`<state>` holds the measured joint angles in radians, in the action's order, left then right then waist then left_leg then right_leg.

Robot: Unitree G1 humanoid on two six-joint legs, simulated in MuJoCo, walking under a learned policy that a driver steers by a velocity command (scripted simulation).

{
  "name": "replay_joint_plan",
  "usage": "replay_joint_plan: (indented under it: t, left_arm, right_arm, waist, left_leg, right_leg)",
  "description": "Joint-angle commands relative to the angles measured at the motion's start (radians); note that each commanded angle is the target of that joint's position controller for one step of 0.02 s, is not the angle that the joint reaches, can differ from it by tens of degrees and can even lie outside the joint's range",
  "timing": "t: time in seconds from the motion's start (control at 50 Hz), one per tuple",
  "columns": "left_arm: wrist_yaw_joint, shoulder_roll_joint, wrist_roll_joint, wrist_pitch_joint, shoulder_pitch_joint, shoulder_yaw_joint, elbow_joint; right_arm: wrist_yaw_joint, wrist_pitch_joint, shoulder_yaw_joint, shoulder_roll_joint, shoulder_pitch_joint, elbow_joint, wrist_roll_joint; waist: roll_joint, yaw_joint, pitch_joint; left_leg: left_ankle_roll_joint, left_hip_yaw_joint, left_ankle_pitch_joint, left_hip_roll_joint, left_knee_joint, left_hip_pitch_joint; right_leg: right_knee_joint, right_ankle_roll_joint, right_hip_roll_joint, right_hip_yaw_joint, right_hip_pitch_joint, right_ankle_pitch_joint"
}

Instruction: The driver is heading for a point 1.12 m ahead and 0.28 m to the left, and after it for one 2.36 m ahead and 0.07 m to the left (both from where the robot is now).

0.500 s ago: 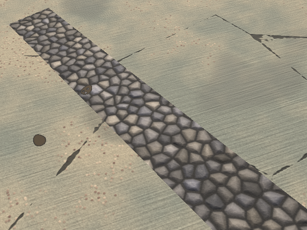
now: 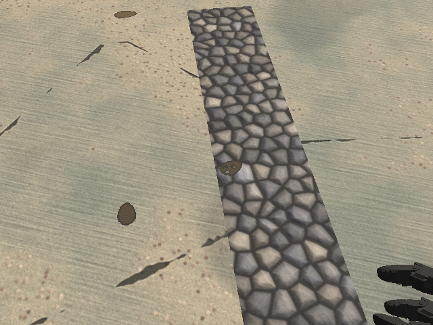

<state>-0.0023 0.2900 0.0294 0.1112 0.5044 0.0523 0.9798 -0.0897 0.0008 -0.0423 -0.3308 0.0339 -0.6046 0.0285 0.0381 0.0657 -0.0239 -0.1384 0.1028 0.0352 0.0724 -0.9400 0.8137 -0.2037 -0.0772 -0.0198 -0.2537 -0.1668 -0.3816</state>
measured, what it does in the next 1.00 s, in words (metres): walks ahead, turning left: left foot, then right foot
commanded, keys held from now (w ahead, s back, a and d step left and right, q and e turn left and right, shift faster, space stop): w+q+shift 0.46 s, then w+shift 0.04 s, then shift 0.50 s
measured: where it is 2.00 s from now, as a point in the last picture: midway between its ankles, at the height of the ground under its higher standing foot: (136, 168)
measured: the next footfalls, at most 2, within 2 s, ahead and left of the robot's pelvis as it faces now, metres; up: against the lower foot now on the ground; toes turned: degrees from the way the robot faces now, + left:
left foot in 0.12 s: +0.28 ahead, +0.04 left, +0.00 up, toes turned +11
right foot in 0.50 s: +0.73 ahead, -0.01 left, +0.00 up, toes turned +33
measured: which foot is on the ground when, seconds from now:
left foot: up 0.00-0.10, down 0.12-0.52, up 0.54-0.86, down 0.88-1.00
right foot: down 0.00-0.10, up 0.12-0.48, down 0.50-0.88, up 0.90-1.00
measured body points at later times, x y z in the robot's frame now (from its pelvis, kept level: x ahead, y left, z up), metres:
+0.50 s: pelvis +0.47 +0.04 -0.01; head +0.50 +0.05 +0.44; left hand +0.62 +0.35 -0.05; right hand +0.59 -0.25 -0.12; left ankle +0.25 +0.03 -0.72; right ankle +0.69 -0.03 -0.72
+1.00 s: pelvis +0.73 +0.17 +0.00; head +0.75 +0.22 +0.45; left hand +0.63 +0.45 -0.13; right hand +1.05 +0.13 -0.07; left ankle +0.77 +0.31 -0.72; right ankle +0.76 -0.01 -0.66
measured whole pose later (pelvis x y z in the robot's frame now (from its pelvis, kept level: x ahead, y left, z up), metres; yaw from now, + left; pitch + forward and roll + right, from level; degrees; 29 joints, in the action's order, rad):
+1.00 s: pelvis +0.73 +0.17 +0.00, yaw +39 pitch +1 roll -1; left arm -0.01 0.32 -0.02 0.05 0.23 0.03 0.80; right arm -0.03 -0.03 -0.01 -0.25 -0.03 -0.69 0.01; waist -0.03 0.04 -0.07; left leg -0.06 -0.03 0.09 -0.06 -0.53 0.46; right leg -1.05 -0.06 -0.03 0.03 0.35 -0.59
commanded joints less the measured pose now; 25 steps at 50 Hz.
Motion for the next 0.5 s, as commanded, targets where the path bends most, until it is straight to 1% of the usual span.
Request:
replay_joint_plan:
  t: [0.02,0.04,0.06,0.08,0.1,0.12,0.14,0.16,0.18,0.2,0.22,0.24,0.26,0.28,0.3,0.32,0.34,0.36,0.38,0.4,0.42,0.44,0.46,0.48,0.5]
  left_arm:
    - [-0.015,0.148,0.003,0.014,-0.104,0.020,-0.107]
    - [-0.024,0.184,0.006,-0.002,-0.093,0.028,-0.115]
    - [-0.030,0.219,0.012,-0.023,-0.108,0.039,-0.127]
    - [-0.033,0.242,0.013,-0.040,-0.144,0.048,-0.149]
    - [-0.026,0.231,0.019,-0.049,-0.157,0.048,-0.163]
    - [-0.006,0.111,0.025,-0.045,-0.171,0.024,-0.197]
    - [0.001,0.100,-0.001,-0.019,-0.149,0.012,-0.336]
    - [0.001,0.142,0.004,0.012,-0.260,0.007,-0.353]
    - [0.000,0.137,-0.001,0.024,-0.283,0.001,-0.347]
    - [-0.003,0.124,0.011,0.020,-0.302,-0.005,-0.345]
    - [-0.003,0.112,0.032,0.000,-0.286,-0.011,-0.339]
    - [-0.001,0.110,0.045,-0.026,-0.256,-0.012,-0.330]
    - [0.001,0.103,0.048,-0.048,-0.264,-0.014,-0.337]
    - [0.004,0.089,0.046,-0.059,-0.309,-0.019,-0.360]
    - [0.009,0.075,0.040,-0.063,-0.385,-0.027,-0.396]
    - [0.015,0.056,0.031,-0.062,-0.450,-0.036,-0.425]
    - [0.022,0.042,0.019,-0.061,-0.491,-0.043,-0.442]
    - [0.025,0.038,0.007,-0.059,-0.510,-0.047,-0.449]
    - [0.026,0.043,-0.003,-0.058,-0.517,-0.046,-0.450]
    - [0.025,0.055,-0.009,-0.057,-0.523,-0.043,-0.453]
    - [0.021,0.073,-0.011,-0.056,-0.526,-0.038,-0.456]
    - [0.016,0.093,-0.010,-0.053,-0.506,-0.031,-0.452]
    - [0.007,0.125,-0.009,-0.050,-0.443,-0.017,-0.434]
    - [-0.004,0.166,-0.008,-0.045,-0.308,0.004,-0.399]
    - [-0.021,0.200,0.001,-0.040,-0.107,0.023,-0.351]
  right_arm:
    - [-0.007,-0.008,0.012,-0.016,0.011,0.039,0.000]
    - [-0.001,-0.011,0.004,-0.036,-0.050,0.021,-0.003]
    - [0.010,-0.014,-0.009,-0.066,-0.182,-0.014,-0.005]
    - [0.023,-0.015,-0.031,-0.102,-0.376,-0.073,-0.007]
    - [0.046,-0.017,-0.063,-0.149,-0.542,-0.142,-0.008]
    - [0.070,-0.005,-0.091,-0.220,-0.450,-0.147,-0.032]
    - [0.069,0.011,-0.105,-0.331,-0.409,-0.090,0.005]
    - [0.086,0.015,-0.107,-0.289,-0.458,-0.080,0.008]
    - [0.095,0.003,-0.099,-0.234,-0.434,-0.110,-0.001]
    - [0.099,-0.016,-0.087,-0.196,-0.409,-0.126,-0.007]
    - [0.106,-0.034,-0.078,-0.177,-0.370,-0.120,-0.009]
    - [0.107,-0.048,-0.064,-0.147,-0.343,-0.119,-0.012]
    - [0.103,-0.060,-0.056,-0.130,-0.345,-0.121,-0.017]
    - [0.098,-0.071,-0.055,-0.129,-0.346,-0.122,-0.022]
    - [0.095,-0.079,-0.057,-0.136,-0.344,-0.119,-0.022]
    - [0.092,-0.084,-0.060,-0.137,-0.342,-0.117,-0.020]
    - [0.087,-0.087,-0.064,-0.138,-0.342,-0.116,-0.020]
    - [0.081,-0.088,-0.070,-0.147,-0.349,-0.118,-0.023]
    - [0.075,-0.090,-0.074,-0.154,-0.362,-0.123,-0.029]
    - [0.072,-0.089,-0.078,-0.161,-0.380,-0.128,-0.033]
    - [0.073,-0.087,-0.081,-0.165,-0.396,-0.133,-0.034]
    - [0.077,-0.083,-0.084,-0.170,-0.404,-0.135,-0.032]
    - [0.081,-0.079,-0.089,-0.189,-0.405,-0.136,-0.028]
    - [0.079,-0.078,-0.093,-0.219,-0.397,-0.143,-0.020]
    - [0.075,-0.083,-0.087,-0.212,-0.359,-0.141,-0.015]
  waist:
    - [-0.094,-0.100,-0.062]
    - [-0.128,-0.139,-0.011]
    - [-0.147,-0.213,0.063]
    - [-0.156,-0.298,0.147]
    - [-0.098,-0.352,0.217]
    - [0.154,-0.241,0.132]
    - [0.246,-0.162,0.317]
    - [0.031,-0.215,0.294]
    - [-0.065,-0.172,0.137]
    - [-0.133,-0.115,0.055]
    - [-0.148,-0.069,0.021]
    - [-0.149,-0.030,0.000]
    - [-0.140,-0.017,-0.016]
    - [-0.129,-0.018,-0.044]
    - [-0.117,-0.030,-0.073]
    - [-0.097,-0.043,-0.088]
    - [-0.078,-0.058,-0.088]
    - [-0.056,-0.075,-0.073]
    - [-0.039,-0.091,-0.053]
    - [-0.025,-0.105,-0.036]
    - [-0.012,-0.113,-0.025]
    - [-0.006,-0.107,-0.008]
    - [-0.006,-0.079,0.037]
    - [-0.025,-0.002,0.125]
    - [-0.038,0.114,0.211]
  left_leg:
    - [-0.047,0.102,-0.008,-0.085,0.153,-0.257]
    - [-0.061,0.114,0.044,-0.123,0.168,-0.330]
    - [-0.079,0.108,0.101,-0.157,0.168,-0.470]
    - [-0.107,0.074,0.147,-0.180,0.190,-0.673]
    - [-0.137,-0.009,0.186,-0.184,0.270,-0.941]
    - [-0.168,-0.268,0.223,-0.039,0.326,-1.036]
    - [-0.385,-0.850,0.281,0.164,0.519,-1.315]
    - [-0.360,-0.934,0.371,0.194,0.656,-1.271]
    - [-0.323,-0.871,0.332,0.175,0.692,-1.098]
    - [-0.285,-0.778,0.233,0.126,0.695,-0.926]
    - [-0.266,-0.685,0.145,0.076,0.688,-0.796]
    - [-0.258,-0.624,0.107,0.045,0.698,-0.686]
    - [-0.255,-0.589,0.104,0.019,0.712,-0.607]
    - [-0.249,-0.554,0.108,-0.007,0.735,-0.531]
    - [-0.240,-0.529,0.104,-0.034,0.762,-0.461]
    - [-0.221,-0.505,0.098,-0.063,0.776,-0.405]
    - [-0.192,-0.480,0.065,-0.091,0.777,-0.378]
    - [-0.164,-0.468,0.009,-0.101,0.772,-0.378]
    - [-0.143,-0.470,-0.046,-0.096,0.763,-0.396]
    - [-0.127,-0.484,-0.099,-0.082,0.749,-0.439]
    - [-0.109,-0.502,-0.143,-0.071,0.715,-0.499]
    - [-0.088,-0.519,-0.208,-0.066,0.659,-0.563]
    - [-0.066,-0.526,-0.345,-0.068,0.557,-0.624]
    - [-0.044,-0.493,-0.478,-0.077,0.379,-0.667]
    - [-0.019,-0.447,-0.476,-0.105,0.119,-0.586]
  right_leg:
    - [-0.008,0.094,-0.204,-0.037,0.137,1.137]
    - [-0.128,0.088,-0.221,-0.036,0.090,1.334]
    - [-0.317,0.092,-0.243,-0.029,0.089,1.453]
    - [-0.561,0.104,-0.266,-0.001,0.150,1.468]
    - [-0.886,0.096,-0.233,0.011,0.330,1.176]
    - [-1.262,0.069,-0.032,0.027,0.653,0.077]
    - [-1.518,0.028,0.063,0.222,1.022,-0.117]
    - [-1.465,0.043,0.000,0.342,1.098,-0.022]
    - [-1.349,0.050,-0.043,0.346,1.083,0.022]
    - [-1.241,0.043,-0.077,0.344,1.006,0.022]
    - [-1.180,0.031,-0.094,0.350,0.926,-0.001]
    - [-1.123,0.015,-0.108,0.348,0.863,-0.021]
    - [-1.053,0.001,-0.119,0.341,0.831,-0.052]
    - [-0.960,-0.009,-0.127,0.324,0.810,-0.044]
    - [-0.857,-0.015,-0.126,0.303,0.784,0.027]
    - [-0.753,-0.016,-0.116,0.290,0.733,0.141]
    - [-0.648,-0.011,-0.101,0.284,0.670,0.272]
    - [-0.555,-0.002,-0.080,0.275,0.607,0.383]
    - [-0.495,0.009,-0.060,0.270,0.545,0.458]
    - [-0.452,0.020,-0.043,0.267,0.510,0.484]
    - [-0.407,0.028,-0.032,0.276,0.493,0.474]
    - [-0.363,0.033,-0.016,0.286,0.463,0.438]
    - [-0.347,0.041,0.016,0.287,0.398,0.357]
    - [-0.348,0.055,0.042,0.258,0.275,0.261]
    - [-0.365,0.072,0.013,0.251,0.065,0.198]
